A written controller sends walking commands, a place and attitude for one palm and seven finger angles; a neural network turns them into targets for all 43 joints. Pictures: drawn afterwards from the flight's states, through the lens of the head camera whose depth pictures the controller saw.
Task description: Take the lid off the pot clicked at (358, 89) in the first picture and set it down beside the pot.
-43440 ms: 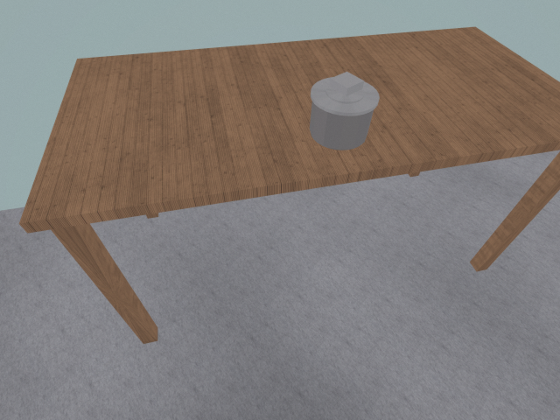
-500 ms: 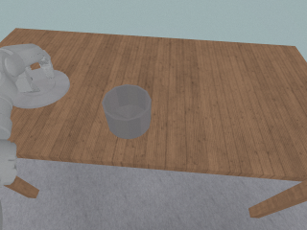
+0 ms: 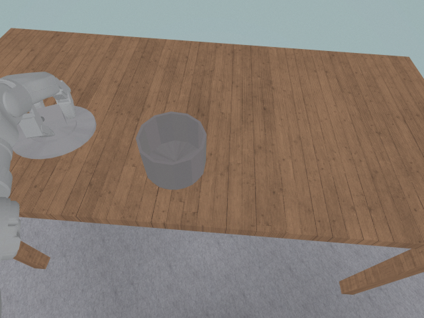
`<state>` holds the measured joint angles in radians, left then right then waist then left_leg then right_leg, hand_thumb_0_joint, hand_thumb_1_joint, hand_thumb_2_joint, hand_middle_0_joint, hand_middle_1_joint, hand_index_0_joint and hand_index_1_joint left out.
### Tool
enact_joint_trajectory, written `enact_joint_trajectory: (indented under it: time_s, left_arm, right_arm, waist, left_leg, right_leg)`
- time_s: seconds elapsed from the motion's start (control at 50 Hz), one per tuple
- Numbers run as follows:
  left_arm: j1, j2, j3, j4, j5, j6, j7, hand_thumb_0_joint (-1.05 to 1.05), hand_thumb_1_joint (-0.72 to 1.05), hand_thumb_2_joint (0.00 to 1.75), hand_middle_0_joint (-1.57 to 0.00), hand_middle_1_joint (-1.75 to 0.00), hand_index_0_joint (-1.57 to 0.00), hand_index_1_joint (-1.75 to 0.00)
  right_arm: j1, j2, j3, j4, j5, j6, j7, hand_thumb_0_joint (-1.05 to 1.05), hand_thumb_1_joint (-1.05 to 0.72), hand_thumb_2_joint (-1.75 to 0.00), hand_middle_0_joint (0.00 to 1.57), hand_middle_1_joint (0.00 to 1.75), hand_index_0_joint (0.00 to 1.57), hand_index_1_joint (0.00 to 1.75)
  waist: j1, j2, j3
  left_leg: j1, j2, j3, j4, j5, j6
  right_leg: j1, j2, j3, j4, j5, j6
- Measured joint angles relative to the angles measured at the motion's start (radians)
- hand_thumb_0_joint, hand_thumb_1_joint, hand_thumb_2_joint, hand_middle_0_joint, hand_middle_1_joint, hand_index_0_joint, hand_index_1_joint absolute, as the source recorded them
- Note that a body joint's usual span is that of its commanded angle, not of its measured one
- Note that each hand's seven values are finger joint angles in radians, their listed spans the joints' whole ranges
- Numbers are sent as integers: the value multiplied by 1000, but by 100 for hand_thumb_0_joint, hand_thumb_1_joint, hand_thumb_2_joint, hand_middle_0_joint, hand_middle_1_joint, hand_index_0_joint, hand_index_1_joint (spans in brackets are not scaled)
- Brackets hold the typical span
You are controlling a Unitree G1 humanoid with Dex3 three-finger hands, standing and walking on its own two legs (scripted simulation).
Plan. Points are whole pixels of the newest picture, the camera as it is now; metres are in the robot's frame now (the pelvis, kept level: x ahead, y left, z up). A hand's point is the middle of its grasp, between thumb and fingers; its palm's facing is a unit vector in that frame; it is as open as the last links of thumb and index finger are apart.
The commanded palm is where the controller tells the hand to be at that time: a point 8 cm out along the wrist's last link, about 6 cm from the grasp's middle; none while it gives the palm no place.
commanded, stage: lower the lid onto the table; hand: left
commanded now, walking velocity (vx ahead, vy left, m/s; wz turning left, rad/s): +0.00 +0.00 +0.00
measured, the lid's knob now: (48, 118) +0.46 +0.32 +0.10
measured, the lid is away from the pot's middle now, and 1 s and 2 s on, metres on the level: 0.23 0.24 0.24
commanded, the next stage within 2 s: open the fingers wide in 1.82 s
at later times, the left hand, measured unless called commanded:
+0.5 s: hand (47, 130) +0.44 +0.32 +0.09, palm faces -0.48 -0.09 -0.87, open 8.0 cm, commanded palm +0.47 +0.31 +0.16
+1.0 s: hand (53, 141) +0.44 +0.32 +0.06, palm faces -0.51 -0.08 -0.86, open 8.0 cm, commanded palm +0.48 +0.31 +0.12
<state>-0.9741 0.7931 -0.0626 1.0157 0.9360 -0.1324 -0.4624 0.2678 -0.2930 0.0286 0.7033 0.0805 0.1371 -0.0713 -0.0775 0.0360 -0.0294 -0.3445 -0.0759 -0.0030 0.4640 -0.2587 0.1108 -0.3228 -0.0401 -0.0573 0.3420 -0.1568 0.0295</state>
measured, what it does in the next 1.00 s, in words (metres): stands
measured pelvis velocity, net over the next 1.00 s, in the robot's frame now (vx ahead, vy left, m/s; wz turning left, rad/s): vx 0.00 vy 0.02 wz -0.02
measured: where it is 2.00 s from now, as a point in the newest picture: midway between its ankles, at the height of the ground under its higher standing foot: outside the picture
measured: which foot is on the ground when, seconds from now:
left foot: down 0.00-1.00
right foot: down 0.00-1.00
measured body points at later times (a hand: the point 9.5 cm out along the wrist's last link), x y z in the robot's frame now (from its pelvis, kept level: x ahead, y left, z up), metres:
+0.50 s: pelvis +0.00 +0.01 +0.00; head +0.07 +0.02 +0.44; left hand +0.47 +0.32 +0.14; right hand +0.03 -0.28 -0.12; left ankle -0.03 +0.04 -0.74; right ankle +0.00 -0.16 -0.74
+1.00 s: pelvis +0.00 +0.02 -0.01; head +0.07 +0.04 +0.43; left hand +0.46 +0.32 +0.11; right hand +0.02 -0.26 -0.12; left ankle -0.03 +0.04 -0.74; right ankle +0.00 -0.16 -0.74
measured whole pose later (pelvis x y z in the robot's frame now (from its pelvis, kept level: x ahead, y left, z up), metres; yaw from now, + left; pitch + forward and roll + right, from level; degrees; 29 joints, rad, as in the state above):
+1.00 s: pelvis +0.00 +0.02 -0.01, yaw -1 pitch +11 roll -4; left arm -0.96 0.78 -0.07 1.14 0.99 -0.19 -0.38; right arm 0.32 -0.28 0.03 0.71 0.08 0.13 -0.09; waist -0.11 0.03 -0.05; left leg -0.47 -0.08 0.02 0.57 -0.30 0.13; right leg -0.44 -0.04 -0.03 0.44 -0.19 0.00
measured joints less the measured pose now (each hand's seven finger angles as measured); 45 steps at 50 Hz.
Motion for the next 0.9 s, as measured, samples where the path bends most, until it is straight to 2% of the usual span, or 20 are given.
enact_joint_trajectory:
  time_s: [0.08, 0.22, 0.44, 0.54, 0.62, 0.68, 0.74, 0.9]
  left_arm:
    - [-9, 1, -14, 26, 10, 3, 3, 2, 12, 93, -56, -83, -67, -91]
    - [1, 14, 13, 53, 17, -17, 19, 2, 12, 93, -56, -83, -67, -91]
    - [1, 15, -4, 80, 30, -26, 27, 2, 12, 93, -56, -83, -67, -91]
    - [27, 16, 29, 60, 31, -53, 37, 2, 12, 93, -56, -83, -67, -90]
    - [19, 14, 23, 89, 29, -56, 47, 2, 12, 93, -56, -83, -67, -90]
    - [16, 9, 2, 95, 39, -48, 48, 2, 12, 93, -56, -83, -67, -91]
    - [32, 1, 10, 74, 48, -58, 50, 2, 12, 93, -56, -83, -67, -91]
    - [24, -16, -4, 107, 39, -62, 71, 2, 12, 93, -56, -83, -67, -91]
  right_arm:
    - [6, 2, -2, 4, 2, 4, -1, 0, -91, -89, 21, 30, 20, 30]
    - [19, 2, -3, 4, 2, 7, -6, 0, -91, -89, 21, 30, 20, 30]
    - [42, 0, -7, 14, 3, 8, -13, 0, -91, -89, 21, 30, 20, 30]
    - [48, 3, -10, 12, -3, 6, -16, 0, -91, -89, 21, 30, 20, 30]
    - [48, 4, -8, 12, 0, 8, -12, 0, -91, -89, 21, 30, 20, 30]
    - [47, 5, -8, 10, 1, 8, -11, 0, -91, -89, 21, 30, 20, 30]
    - [49, 6, -11, 6, -3, 9, -12, 0, -91, -89, 21, 30, 20, 30]
    - [53, 12, -5, 13, -1, 3, -16, 0, -91, -89, 21, 30, 20, 30]
  waist:
    - [-5, -3, -3]
    - [-17, -6, -4]
    - [-21, -8, -9]
    - [-27, -8, -14]
    - [-27, -10, -20]
    - [-26, -9, -19]
    - [-25, -5, -16]
    - [-24, -9, -29]
  left_leg:
    - [-10, 2, 3, 8, -5, 0]
    - [-26, 5, 9, 22, -12, 2]
    - [-57, 5, 11, 48, -25, 6]
    - [-62, 5, 13, 53, -28, 8]
    - [-72, 5, 15, 65, -34, 11]
    - [-82, 4, 16, 74, -36, 12]
    - [-88, 2, 15, 78, -35, 14]
    - [-100, 0, 17, 91, -40, 19]
  right_leg:
    - [-10, 2, 3, 7, -3, 0]
    - [-27, 5, 9, 16, -5, 3]
    - [-55, 6, 12, 35, -14, -4]
    - [-61, 6, 14, 41, -14, -8]
    - [-70, 6, 17, 51, -21, -9]
    - [-81, 6, 17, 60, -23, -14]
    - [-87, 4, 17, 65, -21, -20]
    - [-98, 3, 22, 77, -29, -22]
